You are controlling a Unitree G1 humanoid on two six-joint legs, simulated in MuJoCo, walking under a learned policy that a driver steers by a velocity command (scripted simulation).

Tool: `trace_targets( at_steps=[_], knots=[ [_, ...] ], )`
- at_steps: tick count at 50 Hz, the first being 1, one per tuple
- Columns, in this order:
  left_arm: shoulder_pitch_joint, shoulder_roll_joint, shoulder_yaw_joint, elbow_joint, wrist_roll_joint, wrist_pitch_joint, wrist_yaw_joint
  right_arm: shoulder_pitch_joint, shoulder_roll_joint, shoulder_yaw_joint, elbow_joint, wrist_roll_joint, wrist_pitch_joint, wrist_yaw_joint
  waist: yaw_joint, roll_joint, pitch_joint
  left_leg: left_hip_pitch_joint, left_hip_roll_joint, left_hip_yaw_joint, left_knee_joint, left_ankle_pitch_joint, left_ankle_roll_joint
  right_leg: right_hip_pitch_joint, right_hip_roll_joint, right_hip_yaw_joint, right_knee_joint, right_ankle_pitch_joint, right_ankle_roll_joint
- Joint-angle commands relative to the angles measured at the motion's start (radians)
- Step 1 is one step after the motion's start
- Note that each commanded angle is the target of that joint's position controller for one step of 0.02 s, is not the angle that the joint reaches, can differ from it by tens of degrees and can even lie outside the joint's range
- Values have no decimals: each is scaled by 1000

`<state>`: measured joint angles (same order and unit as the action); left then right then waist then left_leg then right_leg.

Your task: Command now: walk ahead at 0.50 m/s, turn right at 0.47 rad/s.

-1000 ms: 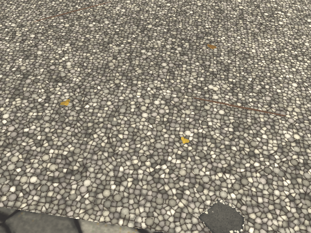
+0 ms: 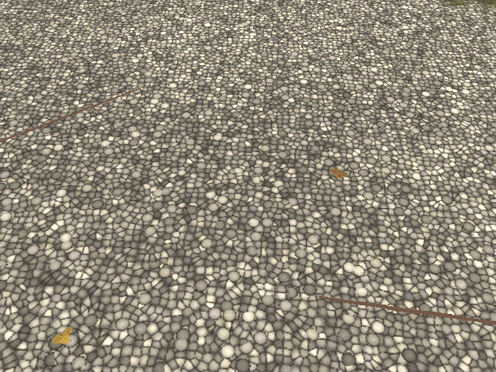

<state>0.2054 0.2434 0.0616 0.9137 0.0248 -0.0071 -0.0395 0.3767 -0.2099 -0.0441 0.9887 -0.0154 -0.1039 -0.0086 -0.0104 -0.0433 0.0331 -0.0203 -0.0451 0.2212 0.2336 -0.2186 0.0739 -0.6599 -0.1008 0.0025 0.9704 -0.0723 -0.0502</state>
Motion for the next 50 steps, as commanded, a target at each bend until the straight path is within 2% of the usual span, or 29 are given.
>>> trace_targets(
  at_steps=[1, 5, 7, 9, 10, 11, 12, 13, 14, 15, 16, 17, 18, 19, 23, 28, 33, 36, 37, 38, 39, 40, 41, 42, 43, 44, 46, 48, 50],
  knots=[
    [-92, 3, -10, -81, 1, -10, -10, 2, -105, -15, -42, 1, -17, -8, 1, 101, 68, -52, 261, -63, -109, 358, 46, -7, 9, -49, -146, 97, 3],
    [-197, 2, -20, -131, 8, -13, -18, 74, -123, -18, -12, -3, -5, -20, -30, 104, 80, 76, 297, -7, -60, 516, 40, 12, 38, -125, -293, 61, -37],
    [-186, 15, -15, -138, 10, -13, -17, 71, -139, -21, -9, -6, 6, -27, -11, 119, 61, 132, 311, 25, 22, 741, 33, 67, 78, -155, -328, -20, -73],
    [-107, 37, -3, -121, 12, -11, -10, 52, -170, -30, -14, -10, 19, -33, 32, 151, 5, 167, 320, 48, 181, 1012, 31, 174, 143, -187, -333, -136, -119],
    [-25, 56, 9, -99, 11, -15, -5, 42, -186, -35, -20, -11, 30, -32, 66, 153, -44, 162, 323, 50, 323, 1050, 35, 263, 176, -189, -356, -184, -146],
    [96, 82, 25, -63, 15, -24, 3, 31, -196, -39, -30, -8, 39, -27, 121, 130, -112, 94, 316, 56, 527, 953, 24, 428, 201, -169, -433, -174, -176],
    [233, 165, 56, -30, 29, -29, 17, 15, -181, -35, -59, -3, 38, -21, 186, 40, -198, -114, 284, 61, 828, 641, -8, 665, 73, 30, -510, -239, -232],
    [180, 276, 86, -58, 13, -17, 25, 25, -79, -21, -140, 11, 26, 2, 102, -230, -265, -603, 29, -4, 1234, -295, -80, 974, -220, 617, -610, -197, -400],
    [207, 275, 84, -63, -8, -3, 29, -95, -154, -29, -173, 0, 10, 8, 145, -32, -264, -734, 38, -230, 1282, -267, -72, 960, -239, 692, -694, -139, -415],
    [152, 229, 72, -56, -12, -3, 39, -143, -132, -21, -193, 10, -5, 13, 113, 14, -140, -775, 102, -259, 1222, -174, -62, 857, -228, 548, -704, -90, -379],
    [110, 167, 57, -53, -16, -9, 41, -119, -133, -21, -181, 13, -12, 9, 60, 88, -49, -712, 141, -254, 1101, -118, -62, 705, -185, 450, -724, 24, -326],
    [71, 136, 46, -55, -19, -18, 44, -121, -132, -23, -181, -3, 0, 7, 20, 103, -17, -650, 164, -261, 1020, -110, -72, 614, -125, 370, -731, 107, -286],
    [42, 113, 36, -63, -21, -29, 47, -82, -120, -19, -168, -23, 22, 9, -10, 93, -23, -580, 170, -256, 977, -101, -84, 558, -88, 300, -742, 169, -267],
    [45, 106, 31, -63, -23, -42, 45, -61, -111, -18, -162, -32, 43, 13, -21, 78, -35, -544, 171, -250, 941, -98, -92, 532, -69, 265, -749, 216, -259],
    [133, 137, 32, -31, -24, -69, 37, -150, -92, -12, -197, -31, 71, 28, -1, 31, -4, -584, 179, -206, 772, 28, -112, 515, -26, 187, -793, 305, -222],
    [224, 136, 23, -6, -23, -71, 37, -320, -96, -5, -250, -18, 70, 36, 68, -9, 14, -650, 159, -186, 547, 203, -97, 638, -17, 160, -791, 345, -150],
    [280, 139, 13, 19, -8, -71, 49, -442, -99, 3, -297, -12, 58, 41, 104, -20, 47, -657, 113, -166, 395, 202, -56, 763, -60, 169, -764, 390, -154],
    [235, 162, 14, 22, -1, -74, 59, -360, -121, -5, -285, -9, 47, 36, 40, -34, 33, -501, 63, -159, 316, 101, -5, 773, -82, 150, -681, 614, -127],
    [220, 174, 15, 23, 1, -76, 59, -270, -139, -15, -256, -8, 44, 27, 1, -42, -12, -384, 27, -148, 301, 59, 14, 768, -75, 139, -589, 749, -113],
    [203, 177, 15, 25, 0, -75, 56, -119, -156, -26, -207, -10, 36, 16, -70, -15, -89, -209, 4, -137, 238, 83, 38, 740, -41, 107, -417, 777, -97],
    [202, 156, 6, 11, -8, -80, 53, 49, -202, -41, -167, -30, 28, 2, -137, 34, -194, 48, 124, -259, 224, 57, 80, 577, -1, 81, -177, 553, -83],
    [312, 61, -12, -12, -49, -81, 44, 147, -326, -74, -157, -52, 28, -1, -104, 257, -334, 324, 419, -731, 169, -43, 213, 248, 174, -3, 227, -11, -30],
    [301, 126, 2, 1, -20, -80, 45, 83, -273, -64, -150, -16, 41, 15, -77, 220, -317, 279, 454, -949, 44, -43, 238, 115, 213, 90, 346, -418, -46],
    [231, 132, 6, -12, -7, -76, 44, -33, -215, -49, -167, 2, 45, 20, -32, 137, -141, 123, 423, -785, 36, -124, 220, 62, 141, 105, 364, -347, -51],
    [175, 118, -1, -24, -3, -78, 36, -100, -150, -32, -176, 1, 41, 24, -20, 70, -58, -4, 376, -664, -4, -92, 196, 68, 99, 95, 306, -281, -49],
    [155, 99, -3, -30, -2, -72, 30, -121, -124, -23, -168, -2, 35, 23, 3, 80, -12, -82, 325, -569, -36, -47, 162, 94, 67, 82, 243, -254, -46],
    [182, 77, -9, -20, 15, -48, 17, -109, -105, -13, -139, -1, 22, 18, 38, 119, -1, -167, 268, -455, -75, 75, 134, 165, 41, 59, 179, -222, -23],
    [162, 66, -14, -28, 16, -38, 9, -65, -128, -19, -112, 6, 7, 21, 44, 114, -2, -168, 257, -404, -98, 166, 147, 140, 26, 33, 141, -187, -4],
    [80, 64, -17, -56, 14, -33, 6, -35, -143, -22, -94, 8, 3, 22, 34, 105, 22, -152, 246, -366, -133, 170, 153, 69, 0, 10, 69, -119, 17]
  ],
)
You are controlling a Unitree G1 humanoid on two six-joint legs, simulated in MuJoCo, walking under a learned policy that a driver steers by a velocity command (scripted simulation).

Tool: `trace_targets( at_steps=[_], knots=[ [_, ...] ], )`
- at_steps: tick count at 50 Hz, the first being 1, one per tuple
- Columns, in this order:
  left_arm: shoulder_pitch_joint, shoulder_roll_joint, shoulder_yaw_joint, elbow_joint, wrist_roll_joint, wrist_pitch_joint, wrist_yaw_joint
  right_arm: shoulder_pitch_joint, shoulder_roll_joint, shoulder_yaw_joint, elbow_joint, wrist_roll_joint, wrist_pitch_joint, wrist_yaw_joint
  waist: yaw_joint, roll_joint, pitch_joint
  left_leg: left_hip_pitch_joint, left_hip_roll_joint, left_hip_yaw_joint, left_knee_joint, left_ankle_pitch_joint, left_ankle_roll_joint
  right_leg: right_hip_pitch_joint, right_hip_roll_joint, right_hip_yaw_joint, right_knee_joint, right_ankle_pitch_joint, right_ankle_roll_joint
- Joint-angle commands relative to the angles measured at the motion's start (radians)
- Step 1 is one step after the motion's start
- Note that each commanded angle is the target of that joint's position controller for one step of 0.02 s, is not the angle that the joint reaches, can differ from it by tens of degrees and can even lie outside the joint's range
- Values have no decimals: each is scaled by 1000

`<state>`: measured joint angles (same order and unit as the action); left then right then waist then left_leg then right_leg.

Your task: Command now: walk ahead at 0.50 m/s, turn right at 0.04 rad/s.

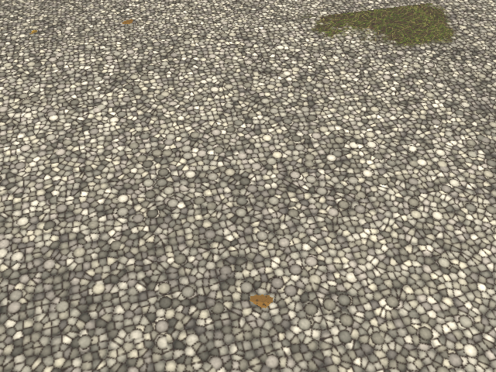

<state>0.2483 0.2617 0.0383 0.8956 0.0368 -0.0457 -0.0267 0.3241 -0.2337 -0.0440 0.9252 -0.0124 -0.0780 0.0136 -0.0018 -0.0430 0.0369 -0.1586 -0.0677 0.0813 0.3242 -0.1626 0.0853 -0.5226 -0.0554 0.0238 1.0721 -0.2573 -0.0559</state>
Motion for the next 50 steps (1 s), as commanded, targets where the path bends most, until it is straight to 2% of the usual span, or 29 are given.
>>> trace_targets(
  at_steps=[1, 6, 9, 11, 13, 14, 15, 16, 17, 18, 19, 20, 22, 26, 29, 32, 36, 37, 39, 41, 42, 43, 44, 45, 46, 47, 48, 49, 50],
  knots=[
    [-11, 46, 4, -54, 2, 6, -8, 34, -117, -22, -22, 6, -23, 0, 16, 102, 32, 0, 260, -210, -234, 124, 141, -101, -55, -21, -83, 101, 33],
    [-195, 17, -14, -112, -8, 0, -12, 105, -122, -21, 14, 8, -22, -1, -33, 106, 46, 57, 228, -131, -223, 237, 111, -75, -37, -74, -368, 249, 50],
    [-261, 26, -15, -134, -11, -3, -7, 145, -127, -21, 34, 1, -18, -6, -53, 112, 48, 140, 257, -131, -186, 315, 105, -58, -16, -85, -456, 245, 33],
    [-278, 40, -10, -148, -9, -9, -4, 153, -132, -22, 45, -3, -14, -13, -49, 114, 52, 190, 285, -150, -142, 386, 99, -38, -4, -78, -494, 190, 13],
    [-213, 57, 0, -136, -7, -20, 3, 127, -149, -26, 46, -8, -8, -19, -7, 117, 26, 213, 293, -166, -41, 542, 84, 63, 29, -77, -545, 106, -11],
    [-101, 70, 9, -101, -4, -30, 10, 107, -156, -28, 45, -6, -5, -19, 46, 103, -28, 197, 268, -152, 86, 628, 70, 205, 58, -88, -603, 100, -27],
    [67, 109, 26, -47, 11, -44, 22, 101, -140, -22, 38, 0, -5, -17, 110, 58, -131, 98, 215, -118, 284, 556, 51, 445, 27, -55, -638, 129, -55],
    [220, 209, 50, -34, 38, -52, 38, 119, -68, -1, -9, 24, -9, -11, 145, -81, -283, -156, 127, -66, 604, 200, 16, 737, -244, 250, -668, 20, -120],
    [225, 266, 69, -25, 23, -37, 32, 216, -29, 2, -6, 37, -2, -16, 98, -237, -363, -399, 0, -60, 841, -390, 4, 849, -420, 586, -779, -4, -200],
    [139, 176, 50, -42, 0, -28, 28, 138, -128, -25, 10, 11, 13, -24, 80, -54, -231, -454, 71, -143, 900, -319, 18, 722, -361, 505, -797, -96, -165],
    [48, 111, 32, -56, -7, -31, 25, 88, -108, -25, -2, 10, 11, -15, 50, -25, -106, -454, 108, -147, 875, -225, 18, 578, -318, 362, -837, -69, -138],
    [4, 72, 23, -59, -7, -36, 24, 68, -85, -23, -1, 9, 15, -9, 29, -21, -55, -423, 137, -140, 839, -168, 13, 489, -274, 257, -877, -8, -107],
    [-4, 48, 16, -44, -15, -48, 32, 77, -64, -25, 4, -14, 42, 6, -7, -54, -15, -377, 160, -127, 811, -122, -9, 397, -220, 113, -913, 99, -72],
    [56, 66, 25, -15, -25, -75, 36, -9, -42, -27, -33, -16, 69, 25, -19, -30, 3, -466, 175, -106, 796, -16, -32, 411, -208, -24, -941, 253, -78],
    [98, 56, 24, 6, -20, -74, 39, -108, -37, -24, -72, -16, 72, 34, -7, -26, 32, -538, 180, -89, 702, 80, -44, 435, -194, -104, -948, 308, -82],
    [114, 62, 24, 18, -19, -72, 41, -214, -22, -11, -112, -17, 67, 44, 10, -25, 56, -510, 163, -42, 515, 165, -43, 448, -178, -181, -939, 371, -75],
    [176, 89, 31, 46, -18, -62, 50, -319, -26, -2, -163, -24, 65, 54, 38, -21, 74, -476, 138, 31, 361, 139, 0, 553, -214, -238, -903, 493, -70],
    [182, 95, 33, 51, -17, -56, 53, -325, -32, -4, -170, -25, 64, 55, 35, -24, 72, -463, 126, 43, 339, 105, 16, 586, -221, -253, -874, 564, -66],
    [172, 118, 38, 52, -14, -45, 59, -292, -47, -12, -168, -27, 66, 49, 9, -45, 38, -384, 71, 80, 316, 8, 56, 636, -227, -286, -762, 848, -55],
    [159, 150, 49, 48, -11, -24, 60, -158, -77, -30, -135, -26, 61, 38, -50, -59, -47, -232, -1, 99, 289, -97, 104, 650, -229, -300, -521, 1032, -52],
    [147, 159, 51, 39, -15, -14, 56, -24, -102, -47, -94, -31, 51, 27, -110, -29, -123, -52, -30, 82, 209, -73, 134, 576, -218, -312, -306, 934, -34],
    [143, 132, 43, 10, -16, -14, 52, 113, -193, -79, -61, -44, 47, 11, -166, 71, -217, 190, 115, -137, 146, -162, 189, 363, -184, -314, -2, 602, 0],
    [145, 43, 34, -72, -33, -25, 34, 39, -302, -106, -93, -25, 58, 4, -78, 325, -271, 451, 397, -717, 30, -18, 349, -98, 72, -238, 395, -279, 77],
    [34, 114, 40, -100, -24, -36, 33, 61, -299, -104, -103, -1, 68, 0, -119, 119, -267, 427, 419, -731, -18, 240, 358, -191, 50, -26, 430, -247, 74],
    [4, 81, 30, -111, -40, -46, 34, 10, -256, -92, -98, 3, 65, -12, -85, 75, -165, 331, 411, -564, 10, 452, 339, -205, -1, -4, 391, -163, 69],
    [44, 71, 26, -85, -42, -49, 41, -35, -186, -74, -95, 7, 57, -15, -33, 4, -79, 189, 364, -439, 12, 644, 284, -141, -36, -8, 287, -121, 68],
    [52, 70, 28, -77, -24, -34, 44, -75, -147, -61, -99, 13, 50, -19, 2, -2, -55, 110, 307, -352, 4, 678, 238, -85, -57, 0, 209, -118, 70],
    [84, 70, 28, -66, -5, -13, 43, -110, -120, -49, -107, 13, 44, -19, 29, 11, -60, 46, 275, -297, -10, 710, 215, -16, -56, -4, 169, -111, 76],
    [98, 65, 29, -62, 2, 8, 41, -106, -113, -42, -106, 14, 35, -16, 39, 22, -71, 16, 259, -270, -15, 763, 200, 24, -49, -9, 132, -107, 80]
  ],
)
Over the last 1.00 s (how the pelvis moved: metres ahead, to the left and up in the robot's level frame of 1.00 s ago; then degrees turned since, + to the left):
0.55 -0.08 0.00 -18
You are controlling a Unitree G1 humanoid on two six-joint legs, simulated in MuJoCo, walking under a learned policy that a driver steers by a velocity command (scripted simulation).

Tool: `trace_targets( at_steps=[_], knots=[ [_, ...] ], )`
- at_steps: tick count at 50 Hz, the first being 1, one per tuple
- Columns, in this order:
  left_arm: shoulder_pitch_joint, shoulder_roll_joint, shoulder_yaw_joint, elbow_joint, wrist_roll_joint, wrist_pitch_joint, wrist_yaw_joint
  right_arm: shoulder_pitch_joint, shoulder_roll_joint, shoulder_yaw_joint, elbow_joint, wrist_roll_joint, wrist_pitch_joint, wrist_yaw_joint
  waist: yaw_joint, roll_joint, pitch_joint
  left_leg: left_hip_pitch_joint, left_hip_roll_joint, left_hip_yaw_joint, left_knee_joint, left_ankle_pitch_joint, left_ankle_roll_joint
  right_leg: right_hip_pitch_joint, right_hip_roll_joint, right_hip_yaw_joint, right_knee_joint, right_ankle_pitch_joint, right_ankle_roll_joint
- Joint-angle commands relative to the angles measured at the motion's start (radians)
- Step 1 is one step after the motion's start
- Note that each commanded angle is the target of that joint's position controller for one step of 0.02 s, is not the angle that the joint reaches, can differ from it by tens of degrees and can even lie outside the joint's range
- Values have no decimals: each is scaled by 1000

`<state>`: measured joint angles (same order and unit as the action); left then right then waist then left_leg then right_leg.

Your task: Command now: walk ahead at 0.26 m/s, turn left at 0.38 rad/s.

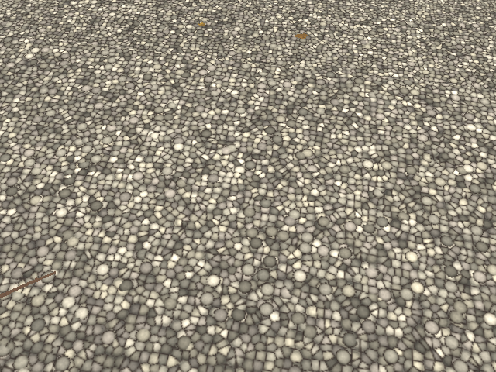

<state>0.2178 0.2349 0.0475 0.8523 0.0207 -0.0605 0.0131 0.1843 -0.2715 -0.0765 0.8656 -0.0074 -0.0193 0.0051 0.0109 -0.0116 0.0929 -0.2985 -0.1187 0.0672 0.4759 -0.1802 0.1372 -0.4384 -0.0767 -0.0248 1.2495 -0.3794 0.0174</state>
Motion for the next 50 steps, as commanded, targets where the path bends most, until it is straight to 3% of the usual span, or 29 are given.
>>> trace_targets(
  at_steps=[1, 3, 8, 13, 17, 18, 19, 20, 21, 22, 23, 24, 26, 29, 33, 36, 37, 38, 39, 40, 41, 43, 45, 50],
  knots=[
    [139, 82, 19, -19, 17, 36, -2, 49, -90, -10, -38, 7, -32, -6, 33, 5, -137, 148, 296, -230, -168, 845, 144, -47, -16, 27, -75, 31, 12],
    [127, 70, 15, -22, 10, 49, -6, 77, -114, -12, -27, -1, -37, -5, 31, 26, -148, 155, 275, -189, -169, 905, 122, -56, -6, 14, -148, 88, 14],
    [12, 77, 9, -48, 4, 60, -6, 117, -100, 5, -8, -3, -24, -14, -13, 81, -143, 223, 249, -156, -163, 858, 45, -87, 2, 4, -346, 217, 7],
    [-37, 77, 2, -48, -5, 60, 8, 142, -89, 19, 22, -15, -14, -26, -42, 89, -121, 287, 282, -178, -128, 848, 51, -41, 29, 7, -502, 200, -14],
    [26, 67, -1, -11, -7, 48, 25, 108, -77, 30, 43, -10, -8, -35, -12, 85, -94, 266, 291, -214, -40, 810, 44, 119, 59, 2, -725, 160, -58],
    [75, 62, -4, 9, -2, 38, 29, 89, -74, 34, 46, 1, -10, -38, 24, 57, -100, 223, 272, -213, 1, 744, 8, 240, 39, 25, -868, 323, -70],
    [137, 110, 5, 28, 9, 25, 34, 115, -61, 41, 38, 4, -19, -38, 24, -7, -172, 161, 225, -202, 51, 511, -28, 402, -60, 124, -874, 599, -93],
    [159, 189, 22, 34, 4, 25, 28, 223, -31, 44, 54, 0, -15, -35, -32, -157, -208, 52, 107, -136, 152, -20, -39, 508, -207, 277, -834, 773, -199],
    [175, 181, 26, 47, -12, 39, 14, 242, -43, 42, 83, -10, 4, -37, 7, -223, -213, -41, 29, -74, 239, -399, -41, 492, -287, 425, -892, 568, -313],
    [200, 166, 27, 54, -2, 41, -1, 147, -84, 29, 63, -20, 9, -31, 44, -174, -137, -145, 30, -91, 399, -502, -40, 447, -299, 509, -996, 234, -340],
    [160, 149, 22, 51, 4, 44, -7, 79, -88, 22, 45, -26, 9, -16, 34, -102, -76, -189, 59, -122, 475, -438, -42, 370, -269, 508, -1071, -101, -319],
    [105, 136, 19, 47, 5, 45, -5, 51, -78, 22, 35, -23, 8, -1, 6, -96, -17, -205, 95, -128, 470, -356, -47, 291, -236, 464, -1130, -244, -284],
    [45, 122, 18, 45, -7, 37, -2, 73, -49, 27, 47, -26, 1, 16, -35, -111, -16, -139, 118, -94, 414, -244, -72, 229, -165, 348, -1174, -169, -219],
    [59, 130, 24, 67, -15, 18, -3, 74, -16, 36, 62, -27, -10, 18, -30, -98, -65, -64, 116, -39, 299, -194, -99, 225, -118, 229, -1156, -52, -209],
    [93, 159, 38, 92, -11, 18, -11, 21, -23, 38, 44, -21, -14, 14, -3, -126, -59, -4, 120, 1, 136, -177, -103, 194, -135, 220, -1147, -130, -223],
    [59, 167, 46, 90, -20, 27, -17, 111, -18, 36, 79, -20, -25, 8, -50, -82, -52, 180, 100, 37, -19, -90, -87, 70, -113, 193, -1074, -221, -199],
    [39, 147, 42, 84, -17, 28, -17, 183, -28, 32, 105, -22, -32, 3, -80, -49, -51, 275, 97, 16, -63, -134, -78, -6, -82, 171, -998, -269, -181],
    [-15, 91, 27, 56, -11, 25, -20, 280, -73, 21, 131, -28, -42, -7, -122, 70, -36, 360, 214, -155, -190, -296, -49, -126, -18, 98, -810, -243, -145],
    [-61, -4, 0, 5, -21, 16, -29, 357, -179, -5, 145, -22, -46, -14, -143, 320, -27, 408, 444, -561, -411, -636, 29, -306, 117, -55, -516, -160, -92],
    [-87, 80, 18, -4, 10, 15, -29, 332, -172, -6, 149, -25, -44, -14, -117, 199, 54, 315, 511, -666, -442, -669, 80, -355, 86, 26, -374, -97, -107],
    [-52, 96, 25, 10, 9, 11, -39, 247, -135, 3, 126, -20, -46, -12, -53, 133, 61, 273, 468, -597, -418, -596, 77, -336, 46, 67, -328, -4, -112],
    [-10, 95, 27, 40, 11, 2, -54, 180, -90, 13, 103, -5, -62, -9, -11, 110, 13, 285, 382, -430, -424, -366, 34, -280, 16, 50, -318, 102, -90],
    [-30, 78, 24, 47, 20, 7, -60, 213, -58, 22, 120, -3, -79, -12, -17, 101, -18, 310, 334, -316, -409, -142, 27, -266, 9, 18, -296, 177, -63],
    [-174, 43, 11, -1, 9, 25, -59, 312, -45, 26, 164, -12, -87, -19, -54, 90, 8, 347, 328, -161, -384, 155, 35, -332, 20, 10, -358, 257, -31]
  ],
)
Over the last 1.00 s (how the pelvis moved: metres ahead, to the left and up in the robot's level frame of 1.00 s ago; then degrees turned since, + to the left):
0.50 0.04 -0.01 24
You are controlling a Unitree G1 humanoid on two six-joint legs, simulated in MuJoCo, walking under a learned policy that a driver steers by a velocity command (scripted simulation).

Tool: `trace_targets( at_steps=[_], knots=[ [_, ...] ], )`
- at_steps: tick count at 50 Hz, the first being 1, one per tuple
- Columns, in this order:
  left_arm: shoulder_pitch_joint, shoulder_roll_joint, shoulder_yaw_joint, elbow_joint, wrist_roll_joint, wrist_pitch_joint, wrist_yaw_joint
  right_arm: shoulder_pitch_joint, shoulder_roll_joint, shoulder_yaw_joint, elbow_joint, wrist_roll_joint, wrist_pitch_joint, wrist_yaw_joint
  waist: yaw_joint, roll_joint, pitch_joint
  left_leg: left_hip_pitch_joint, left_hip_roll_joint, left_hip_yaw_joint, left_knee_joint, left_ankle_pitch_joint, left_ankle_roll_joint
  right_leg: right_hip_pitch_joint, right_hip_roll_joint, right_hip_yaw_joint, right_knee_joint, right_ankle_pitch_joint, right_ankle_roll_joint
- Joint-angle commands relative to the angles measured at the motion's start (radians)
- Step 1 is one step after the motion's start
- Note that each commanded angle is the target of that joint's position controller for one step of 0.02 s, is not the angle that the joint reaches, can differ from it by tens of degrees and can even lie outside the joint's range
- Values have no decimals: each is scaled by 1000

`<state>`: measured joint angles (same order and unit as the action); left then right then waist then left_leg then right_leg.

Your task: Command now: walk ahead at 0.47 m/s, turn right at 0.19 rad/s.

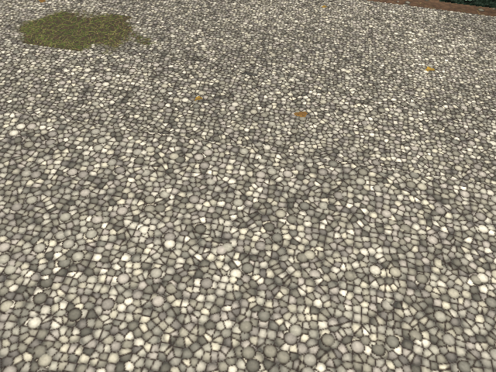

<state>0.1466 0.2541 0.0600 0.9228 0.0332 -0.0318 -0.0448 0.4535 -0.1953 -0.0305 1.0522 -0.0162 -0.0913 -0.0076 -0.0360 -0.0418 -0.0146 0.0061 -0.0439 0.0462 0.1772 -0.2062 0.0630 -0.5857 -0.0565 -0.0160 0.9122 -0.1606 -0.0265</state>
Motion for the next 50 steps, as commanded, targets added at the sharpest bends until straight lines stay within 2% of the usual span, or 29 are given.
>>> trace_targets(
  at_steps=[1, 7, 9, 10, 11, 12, 13, 14, 15, 16, 17, 18, 21, 23, 28, 33, 35, 36, 37, 38, 39, 40, 41, 42, 43, 44, 45, 48, 50],
  knots=[
    [-132, 19, -6, -84, -5, -3, -1, 45, -119, -19, -20, -6, -16, -8, -10, 124, 123, 36, 250, -107, -82, 230, 105, -174, 7, -2, -58, 58, 11],
    [-229, 13, -22, -139, -3, -6, -5, 52, -129, -17, -5, -8, -20, -17, -14, 137, 149, 62, 271, 30, -23, 506, 79, -17, 41, -100, -295, 83, -64],
    [-152, 33, -12, -123, -1, -11, 2, 31, -158, -23, -5, -6, -16, -24, 31, 151, 96, 105, 279, 75, 131, 867, 62, 100, 97, -141, -316, 17, -112],
    [-53, 53, -1, -96, 0, -15, 7, 22, -175, -28, -7, -8, -9, -26, 74, 155, 35, 116, 279, 95, 282, 999, 55, 199, 134, -155, -325, -21, -137],
    [98, 77, 14, -48, 3, -21, 10, 10, -186, -31, -15, -6, 0, -27, 134, 147, -48, 70, 269, 116, 483, 977, 40, 374, 162, -152, -383, 1, -165],
    [245, 135, 39, -8, 17, -25, 20, -2, -184, -30, -38, -4, 2, -24, 196, 105, -128, -124, 247, 125, 741, 735, 20, 613, 72, -12, -409, -50, -213],
    [288, 250, 70, -19, 23, -19, 32, 56, -76, -11, -95, 13, -4, -2, 142, -134, -250, -519, 77, 125, 1159, -54, -31, 920, -247, 507, -450, -70, -368],
    [283, 244, 70, -13, -18, -2, 28, -31, -149, -29, -122, 6, -16, 5, 158, -80, -301, -664, -3, -70, 1305, -274, -27, 931, -297, 795, -620, -97, -415],
    [191, 220, 65, -20, -26, 1, 34, -127, -157, -31, -162, 6, -26, 9, 123, -35, -127, -757, 75, -104, 1282, -180, -16, 806, -264, 623, -638, -103, -377],
    [139, 157, 50, -29, -26, -2, 35, -155, -153, -28, -170, 4, -37, 9, 95, 40, -38, -722, 116, -96, 1192, -102, -15, 657, -231, 516, -665, -11, -337],
    [102, 125, 42, -33, -24, -8, 38, -159, -143, -29, -169, -3, -31, 7, 55, 78, 21, -659, 141, -97, 1117, -88, -24, 534, -180, 434, -681, 95, -302],
    [86, 102, 34, -31, -29, -13, 43, -147, -134, -28, -177, -20, -12, 7, 20, 72, 35, -591, 154, -100, 1063, -94, -42, 444, -135, 367, -693, 175, -284],
    [120, 122, 35, -27, -34, -36, 44, -151, -104, -24, -199, -35, 36, 16, -4, 43, 26, -548, 158, -74, 942, -93, -84, 369, -81, 285, -706, 266, -280],
    [155, 143, 40, -27, -35, -38, 44, -238, -106, -23, -239, -36, 46, 19, 15, 24, 52, -593, 161, -56, 842, -16, -107, 356, -60, 278, -729, 233, -269],
    [266, 127, 34, -14, -34, -36, 42, -421, -101, -13, -304, -25, 46, 31, 93, -6, 62, -649, 141, -36, 583, 199, -109, 478, -40, 256, -721, 302, -199],
    [339, 130, 25, 4, -17, -37, 57, -546, -110, -4, -356, -15, 33, 40, 141, -14, 72, -649, 100, -15, 438, 202, -68, 635, -83, 267, -672, 433, -184],
    [320, 148, 27, 2, -12, -39, 65, -519, -128, -8, -361, -13, 26, 38, 111, -26, 74, -580, 82, -20, 379, 140, -35, 662, -108, 271, -634, 513, -167],
    [296, 159, 28, -2, -12, -42, 66, -460, -142, -14, -346, -12, 22, 34, 78, -35, 59, -488, 58, -15, 348, 97, -16, 652, -108, 259, -590, 617, -150],
    [283, 169, 29, -2, -10, -44, 65, -367, -163, -25, -317, -10, 17, 26, 38, -37, 16, -367, 25, -2, 325, 55, 3, 647, -95, 244, -494, 742, -136],
    [270, 167, 27, -1, -11, -47, 59, -219, -183, -36, -273, -13, 8, 14, -34, -1, -61, -179, 23, -2, 263, 89, 30, 606, -52, 201, -321, 749, -118],
    [268, 128, 14, -28, -19, -54, 54, -54, -244, -53, -248, -34, 0, -2, -96, 70, -181, 68, 201, -190, 256, 1, 82, 442, -5, 168, -68, 500, -101],
    [405, 38, -1, -33, -58, -53, 48, 17, -352, -83, -230, -47, 8, 0, -48, 312, -299, 323, 465, -659, 184, -44, 232, 115, 181, 67, 289, -184, -51],
    [368, 127, 13, -18, -25, -48, 55, -47, -272, -71, -227, -13, 24, 11, -30, 195, -231, 241, 456, -777, 103, -126, 236, -2, 150, 123, 384, -325, -65],
    [279, 127, 16, -35, -15, -46, 51, -147, -202, -53, -248, -4, 24, 16, -5, 106, -73, 94, 413, -606, 92, -128, 215, -29, 98, 134, 381, -241, -66],
    [222, 105, 8, -49, -13, -48, 44, -196, -155, -41, -248, -8, 19, 20, 6, 58, -12, -7, 363, -490, 66, -37, 190, -15, 64, 128, 332, -183, -64],
    [203, 95, 8, -55, -9, -42, 38, -202, -137, -34, -237, -10, 13, 17, 25, 78, 22, -67, 317, -399, 45, 49, 161, 8, 38, 116, 282, -165, -60],
    [210, 87, 6, -56, 3, -30, 31, -196, -123, -28, -219, -6, 7, 14, 46, 108, 29, -112, 280, -333, 27, 109, 139, 45, 22, 106, 242, -154, -49],
    [209, 60, -2, -53, 7, -9, 17, -135, -138, -30, -179, 5, -12, 19, 63, 123, 19, -126, 255, -249, -1, 250, 147, 48, 10, 65, 191, -125, -24],
    [128, 55, -7, -79, 9, -4, 11, -105, -150, -33, -163, 7, -13, 19, 54, 117, 47, -124, 248, -214, -40, 244, 155, -18, -17, 38, 128, -63, -5]
  ],
)
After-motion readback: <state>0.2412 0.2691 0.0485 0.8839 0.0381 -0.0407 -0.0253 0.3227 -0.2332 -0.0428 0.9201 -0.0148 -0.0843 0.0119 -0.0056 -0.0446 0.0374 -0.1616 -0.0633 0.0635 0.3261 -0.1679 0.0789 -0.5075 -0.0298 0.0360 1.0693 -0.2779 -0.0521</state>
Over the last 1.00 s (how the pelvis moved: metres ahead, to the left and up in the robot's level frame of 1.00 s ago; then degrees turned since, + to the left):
0.27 0.02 0.02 3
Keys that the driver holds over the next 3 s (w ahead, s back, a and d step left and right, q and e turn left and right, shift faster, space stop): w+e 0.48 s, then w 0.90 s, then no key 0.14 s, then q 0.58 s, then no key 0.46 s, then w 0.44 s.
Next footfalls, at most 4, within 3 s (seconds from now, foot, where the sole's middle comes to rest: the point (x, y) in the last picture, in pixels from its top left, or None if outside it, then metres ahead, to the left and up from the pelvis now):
0.24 right None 0.29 -0.11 -0.79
0.78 left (249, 336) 0.63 -0.03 -0.79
1.30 right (336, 279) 0.81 -0.31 -0.79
1.80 left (295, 233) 0.98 -0.20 -0.79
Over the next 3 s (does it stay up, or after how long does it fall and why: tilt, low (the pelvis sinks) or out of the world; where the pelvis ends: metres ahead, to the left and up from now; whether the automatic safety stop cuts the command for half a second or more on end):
stays up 0.92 -0.31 -0.01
